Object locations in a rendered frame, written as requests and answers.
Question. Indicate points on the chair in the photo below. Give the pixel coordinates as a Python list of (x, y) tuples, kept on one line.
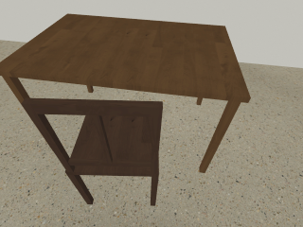
[(117, 138)]

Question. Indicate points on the table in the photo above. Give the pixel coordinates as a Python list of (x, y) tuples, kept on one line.
[(172, 58)]

